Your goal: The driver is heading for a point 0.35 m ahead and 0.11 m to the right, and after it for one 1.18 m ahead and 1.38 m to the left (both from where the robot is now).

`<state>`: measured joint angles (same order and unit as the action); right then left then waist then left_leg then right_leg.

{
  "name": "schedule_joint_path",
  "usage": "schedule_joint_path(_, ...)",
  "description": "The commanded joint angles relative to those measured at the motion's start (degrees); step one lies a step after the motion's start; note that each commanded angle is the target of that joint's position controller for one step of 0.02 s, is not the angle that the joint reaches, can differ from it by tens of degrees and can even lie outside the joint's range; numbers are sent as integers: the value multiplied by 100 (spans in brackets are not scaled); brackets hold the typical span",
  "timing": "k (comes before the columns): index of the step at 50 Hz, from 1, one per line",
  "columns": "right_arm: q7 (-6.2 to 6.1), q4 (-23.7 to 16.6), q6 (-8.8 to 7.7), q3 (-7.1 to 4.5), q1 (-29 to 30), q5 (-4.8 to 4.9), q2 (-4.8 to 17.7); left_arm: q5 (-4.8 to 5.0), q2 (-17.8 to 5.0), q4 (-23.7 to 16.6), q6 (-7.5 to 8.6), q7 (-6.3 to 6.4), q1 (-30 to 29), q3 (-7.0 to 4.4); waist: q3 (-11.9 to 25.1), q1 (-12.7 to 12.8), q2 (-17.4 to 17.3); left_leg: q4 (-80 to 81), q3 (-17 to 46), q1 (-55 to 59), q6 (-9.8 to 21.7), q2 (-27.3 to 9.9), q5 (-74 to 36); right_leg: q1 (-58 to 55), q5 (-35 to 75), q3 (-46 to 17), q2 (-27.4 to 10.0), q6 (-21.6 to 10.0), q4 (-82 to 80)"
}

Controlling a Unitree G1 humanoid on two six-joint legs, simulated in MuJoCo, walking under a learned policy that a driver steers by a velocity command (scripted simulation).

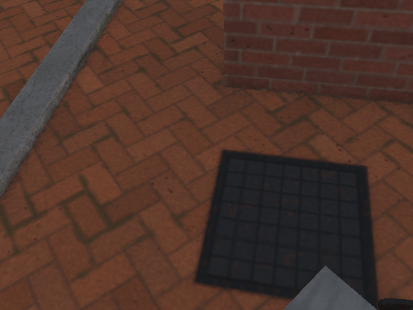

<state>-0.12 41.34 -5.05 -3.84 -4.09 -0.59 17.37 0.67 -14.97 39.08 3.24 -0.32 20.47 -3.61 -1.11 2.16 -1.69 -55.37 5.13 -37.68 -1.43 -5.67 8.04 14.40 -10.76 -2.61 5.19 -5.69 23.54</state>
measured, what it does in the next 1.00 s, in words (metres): walks ahead: left foot 0.04 m lower, then right foot 0.04 m higher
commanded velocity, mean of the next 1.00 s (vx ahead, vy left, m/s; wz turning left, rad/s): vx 0.24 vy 0.00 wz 0.02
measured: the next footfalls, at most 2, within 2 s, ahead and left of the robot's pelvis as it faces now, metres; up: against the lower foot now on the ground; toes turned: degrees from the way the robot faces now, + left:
left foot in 0.28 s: +0.33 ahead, +0.15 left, -0.04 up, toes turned -16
right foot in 0.74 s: +0.38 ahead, -0.09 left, +0.00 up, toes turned +1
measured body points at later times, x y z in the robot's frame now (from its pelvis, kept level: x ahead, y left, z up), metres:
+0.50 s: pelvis +0.26 +0.07 -0.04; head +0.30 +0.08 +0.40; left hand +0.46 +0.29 -0.15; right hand +0.28 -0.20 -0.16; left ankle +0.29 +0.16 -0.79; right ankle +0.22 -0.07 -0.68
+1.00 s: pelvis +0.30 +0.04 -0.01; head +0.34 +0.04 +0.43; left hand +0.42 +0.33 -0.11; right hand +0.50 -0.22 -0.11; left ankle +0.30 +0.17 -0.71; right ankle +0.34 -0.09 -0.74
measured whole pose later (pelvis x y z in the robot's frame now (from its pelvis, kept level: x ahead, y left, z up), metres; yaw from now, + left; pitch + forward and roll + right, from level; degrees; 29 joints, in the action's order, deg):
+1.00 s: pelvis +0.30 +0.04 -0.01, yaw +7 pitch +2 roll -1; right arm 0.0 37.4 4.6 -5.3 -8.3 1.4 18.4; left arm -0.1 -14.4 38.4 1.1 2.3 9.3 -4.5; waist -2.7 1.1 -1.4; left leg -52.5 2.4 -28.7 -3.8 0.1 17.7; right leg 20.2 -13.9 4.9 -3.2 0.4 32.3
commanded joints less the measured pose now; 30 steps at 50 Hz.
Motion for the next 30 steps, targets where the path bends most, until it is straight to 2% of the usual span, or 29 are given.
schedule_joint_path(1,18,-275,-13,-3,263,-21,106,13,-889,-398,58,121,-181,-246,171,-113,524,1288,-302,525,-170,364,-1031,304,681,-970,-930,-816,-1000)
schedule_joint_path(3,83,-333,-56,-23,500,27,186,20,-983,-332,66,160,14,-287,232,-4,667,1697,-111,521,-180,428,-1477,40,475,-1186,-1048,-747,-857)
schedule_joint_path(4,114,-394,-78,-15,650,32,203,62,-999,-289,55,176,79,-304,168,40,697,1972,-12,497,-187,422,-1568,-46,281,-1296,-1093,-731,-740)
schedule_joint_path(6,187,-492,-134,-20,890,74,259,112,-957,-240,26,210,172,-312,98,125,634,2430,105,542,-154,455,-1596,-155,-101,-1557,-1173,-709,-400)
schedule_joint_path(8,260,-518,-175,-48,899,104,340,107,-927,-240,-22,256,155,-325,104,119,683,2695,285,751,-95,442,-1548,-228,-446,-1904,-1208,-662,-24)
schedule_joint_path(11,297,-462,-204,-124,645,169,475,82,-908,-268,-108,303,105,-363,33,72,846,3033,371,1029,7,360,-867,-477,-373,-2328,-1198,-572,615)
schedule_joint_path(12,281,-389,-218,-173,373,183,507,66,-886,-262,-140,302,109,-366,84,-37,852,3241,273,1360,92,357,-686,-490,-250,-2340,-1136,-490,955)
schedule_joint_path(13,257,-257,-241,-246,-71,155,584,70,-751,-244,-150,269,186,-317,298,-216,688,3466,115,2036,190,362,-887,-404,-276,-2168,-872,-348,1615)
schedule_joint_path(14,262,-184,-287,-282,-637,-18,735,52,-371,-227,-124,212,270,-176,802,-455,361,3028,307,3200,379,-67,-1317,162,-545,-1654,-518,-100,3032)
schedule_joint_path(15,265,-94,-289,-297,-1155,-132,1026,-86,179,-192,-89,180,917,-1,1459,-215,-994,2402,1525,4724,692,-1044,-3460,1501,-3110,-1029,38,269,5003)
schedule_joint_path(16,316,243,-225,-434,-1864,-19,1479,161,-190,-108,-23,192,1997,-29,2097,-64,-2359,2902,4005,5823,1975,-2103,-2982,2878,-3129,-757,332,678,6545)
schedule_joint_path(17,329,177,-133,-325,-1700,79,974,243,-611,-21,-44,273,1477,-85,1746,-329,-1266,3244,3960,5642,2061,-1925,-2113,3400,-2601,-960,17,808,7035)
schedule_joint_path(18,275,39,-66,-181,-1223,64,576,111,-868,-217,-71,310,390,-120,1080,-516,-490,3193,2921,4919,1854,-1602,-2662,3470,-2171,-775,-116,841,7087)
schedule_joint_path(19,245,-80,-36,-44,-796,-12,427,-50,-871,-366,-88,345,-239,-114,820,-426,84,3196,2265,4062,1710,-1318,-3466,3132,-1836,-622,-333,839,6777)
schedule_joint_path(20,227,-80,-39,32,-553,-7,333,-179,-774,-566,-89,353,-525,-94,582,-252,21,3173,1894,3479,1644,-1069,-4224,2906,-1563,-525,-578,839,6192)
schedule_joint_path(21,202,17,-49,101,-626,11,175,-242,-616,-651,-78,318,-629,-51,518,-176,-196,3216,1515,3258,1483,-742,-4592,2677,-1534,-404,-727,816,5600)
schedule_joint_path(22,176,150,-39,124,-757,37,131,-250,-385,-704,-68,299,-621,21,584,-121,-460,3238,1331,3227,1385,-557,-4906,2543,-1601,-257,-765,818,5156)
schedule_joint_path(23,143,237,-6,85,-882,34,264,-238,-209,-744,-57,298,-638,91,706,-107,-557,3245,1241,3268,1367,-498,-5328,2478,-1704,-83,-747,844,4739)
schedule_joint_path(24,97,290,37,12,-1009,19,494,-221,-132,-816,-55,307,-751,138,831,-139,-584,3239,1257,3305,1403,-550,-5763,2422,-1742,37,-688,881,4426)
schedule_joint_path(25,52,310,95,-62,-1079,15,713,-188,-99,-859,-68,328,-838,164,972,-144,-557,3213,1274,3327,1424,-596,-5869,2329,-1728,99,-628,902,4154)
schedule_joint_path(26,20,305,170,-110,-1103,24,834,-148,-89,-876,-92,355,-896,177,1091,-130,-532,3214,1301,3294,1423,-614,-5841,2224,-1575,134,-568,907,3996)
schedule_joint_path(28,-23,259,305,-146,-1141,100,887,-101,-171,-891,-176,403,-1019,157,1141,-128,-533,3254,1368,3221,1333,-606,-5462,2157,-1257,161,-449,900,3836)
schedule_joint_path(30,-71,206,410,-144,-1145,150,784,-106,-169,-927,-234,419,-1218,144,1073,-134,-465,3259,1388,3106,1232,-547,-5066,2085,-909,95,-389,869,3754)
Velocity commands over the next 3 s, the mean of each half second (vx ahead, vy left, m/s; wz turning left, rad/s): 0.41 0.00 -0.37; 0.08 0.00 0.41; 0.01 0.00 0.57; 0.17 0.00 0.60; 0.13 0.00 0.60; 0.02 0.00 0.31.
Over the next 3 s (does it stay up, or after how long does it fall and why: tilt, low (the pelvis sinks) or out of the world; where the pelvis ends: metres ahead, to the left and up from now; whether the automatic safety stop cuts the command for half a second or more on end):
stays up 0.35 0.29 -0.05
